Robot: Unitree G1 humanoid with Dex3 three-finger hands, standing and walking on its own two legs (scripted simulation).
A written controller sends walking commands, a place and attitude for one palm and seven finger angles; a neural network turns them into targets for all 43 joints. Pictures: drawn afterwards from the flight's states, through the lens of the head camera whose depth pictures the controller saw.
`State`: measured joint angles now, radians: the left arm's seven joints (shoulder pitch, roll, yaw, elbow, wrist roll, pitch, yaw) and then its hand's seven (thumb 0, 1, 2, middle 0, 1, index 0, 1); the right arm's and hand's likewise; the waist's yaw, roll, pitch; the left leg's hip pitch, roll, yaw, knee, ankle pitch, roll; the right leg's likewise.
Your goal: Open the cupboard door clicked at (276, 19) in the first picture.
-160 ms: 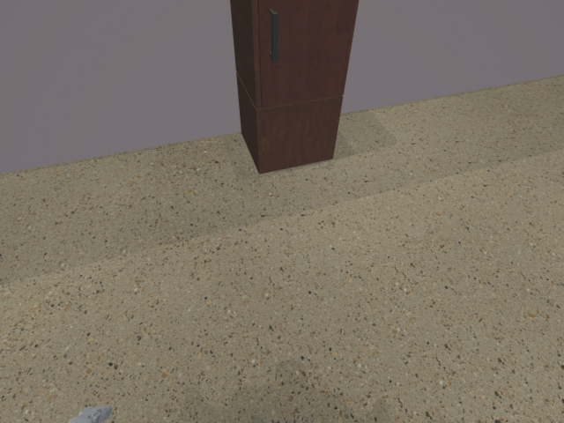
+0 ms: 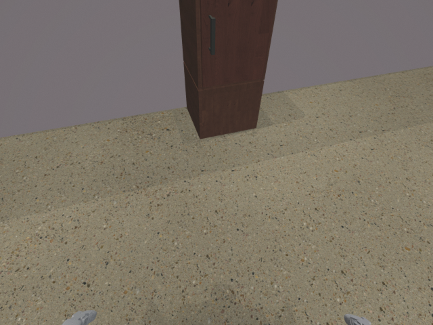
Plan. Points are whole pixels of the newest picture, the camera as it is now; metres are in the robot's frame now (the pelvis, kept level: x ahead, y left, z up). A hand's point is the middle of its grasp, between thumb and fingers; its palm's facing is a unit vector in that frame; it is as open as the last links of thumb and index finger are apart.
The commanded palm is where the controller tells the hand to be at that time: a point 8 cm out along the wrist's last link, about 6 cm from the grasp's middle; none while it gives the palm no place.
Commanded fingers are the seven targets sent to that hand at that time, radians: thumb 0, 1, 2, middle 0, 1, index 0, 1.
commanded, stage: stand and wait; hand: left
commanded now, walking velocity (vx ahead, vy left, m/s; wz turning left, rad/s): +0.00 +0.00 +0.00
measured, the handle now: (211, 35) +1.41 +0.11 -0.04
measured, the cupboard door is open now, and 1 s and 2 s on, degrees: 0 0 0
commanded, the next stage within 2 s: look at it before walking up in 0.70 s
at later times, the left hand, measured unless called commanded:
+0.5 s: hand out of the picture +0.04 +0.24 -0.15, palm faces -0.03 -0.94 -0.34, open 7.4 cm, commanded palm none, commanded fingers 0.00 0.90 0.90 -0.20 -0.30 -0.20 -0.30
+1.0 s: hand out of the picture +0.06 +0.23 -0.15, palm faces -0.04 -0.94 -0.34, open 7.4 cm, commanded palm none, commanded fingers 0.00 0.90 0.90 -0.20 -0.30 -0.20 -0.30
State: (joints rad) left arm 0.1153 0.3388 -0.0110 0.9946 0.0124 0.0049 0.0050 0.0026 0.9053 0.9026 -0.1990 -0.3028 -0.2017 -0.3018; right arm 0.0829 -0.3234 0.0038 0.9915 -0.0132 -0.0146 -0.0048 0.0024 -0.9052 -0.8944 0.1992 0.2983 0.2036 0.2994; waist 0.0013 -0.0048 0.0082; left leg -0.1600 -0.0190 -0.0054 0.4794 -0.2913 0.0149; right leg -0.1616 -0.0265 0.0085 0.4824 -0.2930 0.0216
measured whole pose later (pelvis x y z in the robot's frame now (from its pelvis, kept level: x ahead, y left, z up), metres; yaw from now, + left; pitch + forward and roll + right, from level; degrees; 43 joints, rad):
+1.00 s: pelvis -0.02 -0.01 +0.01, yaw +0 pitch -2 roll +0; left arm 0.14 0.34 -0.01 1.08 0.01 0.00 0.00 0.00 0.91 0.90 -0.20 -0.30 -0.20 -0.30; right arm 0.12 -0.33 0.00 1.11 -0.01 -0.02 0.00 0.00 -0.91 -0.89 0.20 0.30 0.20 0.30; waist 0.00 0.00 0.03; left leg -0.14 0.00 -0.01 0.38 -0.21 0.00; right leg -0.15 -0.01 0.01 0.39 -0.21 0.01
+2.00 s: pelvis +0.08 -0.04 +0.00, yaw -12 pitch +0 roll -1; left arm 0.39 0.16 0.03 1.02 0.03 -0.04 0.00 0.00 0.91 0.90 -0.20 -0.30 -0.20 -0.30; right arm 0.25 -0.21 -0.04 1.06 -0.02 0.00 0.01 0.01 -0.91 -0.89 0.20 0.30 0.20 0.30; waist 0.03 0.02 0.04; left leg -0.48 0.10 0.07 1.12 -0.37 -0.04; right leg -0.18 0.05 -0.03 0.51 -0.32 -0.05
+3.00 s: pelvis +0.46 -0.15 -0.01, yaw -40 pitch -1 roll -1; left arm 0.17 0.18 0.07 1.00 0.01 -0.06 0.01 -0.03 0.94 0.90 -0.20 -0.30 -0.20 -0.30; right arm 0.35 -0.12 -0.05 1.07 -0.02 -0.03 -0.01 0.00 -0.91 -0.89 0.20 0.30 0.20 0.30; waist -0.06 0.01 0.07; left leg -0.47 0.18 0.07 1.21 -0.34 -0.04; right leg -0.27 0.04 -0.13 0.51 -0.23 -0.08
